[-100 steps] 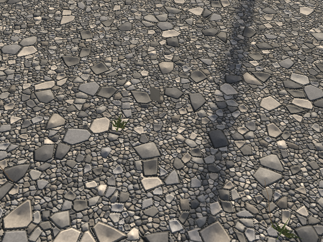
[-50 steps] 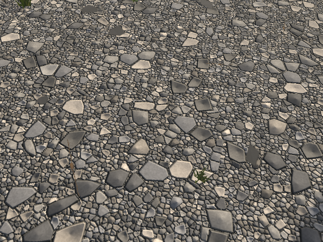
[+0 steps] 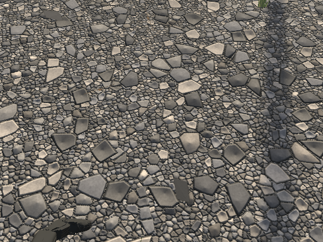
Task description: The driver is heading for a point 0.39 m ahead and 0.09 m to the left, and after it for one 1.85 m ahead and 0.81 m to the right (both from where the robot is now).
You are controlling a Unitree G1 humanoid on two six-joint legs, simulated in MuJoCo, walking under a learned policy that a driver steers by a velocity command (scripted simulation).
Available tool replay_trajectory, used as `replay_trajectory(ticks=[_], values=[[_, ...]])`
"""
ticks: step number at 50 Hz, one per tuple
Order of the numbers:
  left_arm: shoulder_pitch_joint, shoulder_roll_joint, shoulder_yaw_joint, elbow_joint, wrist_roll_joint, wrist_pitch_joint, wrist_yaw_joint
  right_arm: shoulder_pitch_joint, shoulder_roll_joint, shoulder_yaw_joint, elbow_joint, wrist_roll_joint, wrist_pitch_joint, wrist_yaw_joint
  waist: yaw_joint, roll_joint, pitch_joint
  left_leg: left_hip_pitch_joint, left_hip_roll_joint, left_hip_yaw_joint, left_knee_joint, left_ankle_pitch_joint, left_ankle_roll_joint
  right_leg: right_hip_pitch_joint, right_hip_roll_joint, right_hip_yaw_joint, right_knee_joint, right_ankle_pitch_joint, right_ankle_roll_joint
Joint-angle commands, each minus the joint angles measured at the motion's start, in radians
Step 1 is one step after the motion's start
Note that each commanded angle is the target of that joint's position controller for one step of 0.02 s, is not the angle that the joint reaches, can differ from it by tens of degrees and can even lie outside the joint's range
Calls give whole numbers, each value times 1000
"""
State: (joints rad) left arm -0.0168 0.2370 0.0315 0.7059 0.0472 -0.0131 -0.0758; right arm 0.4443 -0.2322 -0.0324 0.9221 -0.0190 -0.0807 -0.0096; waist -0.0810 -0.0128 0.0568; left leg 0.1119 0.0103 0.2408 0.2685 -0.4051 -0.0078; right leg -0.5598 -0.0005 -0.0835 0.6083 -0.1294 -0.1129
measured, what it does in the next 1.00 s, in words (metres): walks ahead: right foot, then left foot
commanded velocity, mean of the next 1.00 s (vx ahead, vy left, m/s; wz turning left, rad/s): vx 0.50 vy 0.00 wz -0.15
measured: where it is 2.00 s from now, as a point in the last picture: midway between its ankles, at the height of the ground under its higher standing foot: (186, 114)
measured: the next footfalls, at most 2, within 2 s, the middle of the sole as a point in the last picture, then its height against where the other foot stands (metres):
right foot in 0.04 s outside the picture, level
left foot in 0.56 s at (124, 240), level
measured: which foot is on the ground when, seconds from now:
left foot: down 0.00-0.04, up 0.06-0.54, down 0.56-1.00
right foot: up 0.00-0.02, down 0.04-0.58, up 0.60-1.00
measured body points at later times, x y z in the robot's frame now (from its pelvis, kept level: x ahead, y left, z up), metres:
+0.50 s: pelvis +0.27 +0.01 +0.01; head +0.30 +0.02 +0.46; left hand +0.18 +0.25 -0.14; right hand +0.47 -0.20 -0.11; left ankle +0.41 +0.14 -0.70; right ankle +0.14 -0.08 -0.73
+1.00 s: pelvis +0.53 +0.04 +0.01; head +0.56 +0.03 +0.46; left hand +0.73 +0.24 -0.11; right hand +0.46 -0.20 -0.14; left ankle +0.42 +0.13 -0.73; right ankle +0.68 -0.09 -0.69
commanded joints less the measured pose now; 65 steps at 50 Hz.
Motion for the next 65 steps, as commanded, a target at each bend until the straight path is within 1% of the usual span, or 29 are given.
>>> replay_trajectory(ticks=[1,2,3,4,6,9,12,17,23,26,28,29,30,31,32,33,34,35,39,44,49,52,54,55,56,57,59,61,65], values=[[245,101,34,31,17,-25,28,25,-183,-28,-12,6,13,-8,173,91,-130,-99,235,-51,344,1125,115,407,96,-36,-123,-41,-72],[408,166,55,76,37,-33,44,18,-155,-16,-34,15,13,-4,241,41,-241,-304,202,-61,604,817,104,692,-58,121,-126,-82,-116],[440,267,75,76,38,-34,59,102,-18,14,-83,40,13,19,184,-205,-399,-698,16,-79,1011,-137,57,1014,-444,636,-168,-32,-252],[471,264,81,66,-8,-25,73,-4,-156,-28,-82,29,17,5,242,-48,-414,-748,-25,-276,1126,-122,68,922,-445,716,-250,31,-248],[318,153,49,91,-22,-38,75,-80,-121,-23,-98,32,6,8,144,-18,-130,-753,63,-296,992,44,82,630,-338,399,-324,141,-151],[260,69,24,106,-25,-67,75,2,-76,-24,-38,-8,50,22,66,-46,-57,-602,84,-287,893,103,62,422,-249,209,-416,165,-68],[292,97,33,137,-31,-96,74,-63,-52,-29,-58,-8,70,42,52,-44,-14,-676,93,-282,848,192,53,409,-238,123,-483,155,-64],[364,78,26,181,-29,-101,76,-242,-36,-24,-110,-9,65,54,87,-37,38,-775,89,-264,630,373,40,451,-204,3,-501,210,-49],[489,124,25,270,-34,-84,82,-429,-36,-7,-172,-21,50,51,123,-38,62,-725,50,-153,350,351,67,609,-235,42,-448,409,-78],[458,157,32,283,-23,-75,86,-368,-69,-16,-161,-17,35,37,69,-62,17,-599,0,-146,293,215,104,666,-245,63,-306,667,-64],[425,144,26,278,-32,-69,83,-67,-132,-44,-61,-34,10,17,-61,-22,-153,-173,4,-173,199,271,149,515,-171,23,38,613,-27],[453,62,4,230,-57,-73,76,82,-247,-74,-42,-61,2,0,-88,127,-313,146,288,-494,172,164,214,229,-78,-22,379,198,8],[537,36,8,237,-73,-67,77,71,-291,-87,-40,-36,13,4,-41,270,-430,254,473,-866,33,155,296,11,69,47,640,-399,22],[451,117,33,239,-54,-55,84,-40,-226,-73,-64,-16,20,5,-18,107,-282,119,423,-738,19,117,262,-53,-7,144,688,-338,9],[394,97,33,224,-52,-57,80,-133,-150,-51,-74,-10,16,7,13,73,-138,-30,381,-598,-16,138,232,-65,-46,137,657,-258,7],[383,73,33,229,-51,-53,78,-178,-95,-38,-73,-11,9,9,43,56,-65,-137,333,-489,-60,182,187,-35,-78,131,601,-203,8],[377,63,37,231,-32,-39,72,-194,-61,-28,-60,-6,2,6,69,69,-20,-209,277,-392,-83,234,140,-2,-95,133,561,-171,12],[416,41,36,237,-23,-23,63,-191,-64,-27,-54,-5,-4,2,90,116,-28,-244,282,-343,-91,271,136,35,-96,122,559,-154,24],[315,16,37,195,-19,5,42,-131,-75,-34,-22,4,-36,2,103,84,11,-245,265,-208,-133,403,141,-61,-112,101,526,-42,47],[122,1,22,119,-19,0,19,-90,-75,-31,4,0,-37,-4,79,88,50,-222,225,-62,-130,504,137,-84,-98,38,238,131,58],[11,23,18,63,-8,0,8,-23,-121,-42,34,0,-21,-17,57,84,58,-76,273,3,-76,680,131,-34,-59,-43,56,75,5],[97,54,35,78,-7,1,19,-34,-162,-52,35,-5,2,-25,106,114,-11,5,280,43,137,1096,116,96,32,-91,29,-84,-55],[328,97,63,147,-4,-14,37,-51,-185,-59,21,-3,25,-19,205,79,-142,-75,266,58,512,1041,94,378,99,-76,-78,-103,-111],[453,193,96,175,7,-19,53,-46,-151,-50,-9,-5,25,-15,249,-26,-239,-292,231,57,820,679,60,613,-66,163,-129,-220,-163],[395,300,120,147,-11,-7,59,-45,-64,-37,-97,13,13,9,165,-277,-301,-747,-22,-43,1194,-145,-10,865,-325,757,-279,-238,-331],[412,280,114,142,-27,5,64,-182,-140,-46,-123,3,0,11,208,-70,-267,-868,10,-244,1213,-88,1,846,-327,767,-352,-164,-306],[321,184,90,151,-35,-4,76,-190,-114,-38,-118,16,-23,11,124,49,-80,-821,97,-261,1046,75,16,605,-269,523,-356,87,-234],[262,132,72,141,-46,-24,81,-159,-107,-38,-105,-23,8,8,64,52,-64,-696,125,-274,939,97,-2,472,-181,396,-365,245,-185],[321,166,74,150,-50,-52,75,-212,-86,-32,-137,-29,54,22,60,19,-51,-703,117,-246,802,152,-44,409,-122,343,-399,279,-178]])
Keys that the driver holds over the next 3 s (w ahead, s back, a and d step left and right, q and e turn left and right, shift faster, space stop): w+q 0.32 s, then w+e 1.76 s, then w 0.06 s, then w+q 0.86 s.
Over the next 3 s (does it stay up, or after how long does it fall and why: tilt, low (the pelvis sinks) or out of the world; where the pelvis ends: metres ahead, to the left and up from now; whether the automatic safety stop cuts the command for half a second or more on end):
stays up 1.42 -0.53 0.02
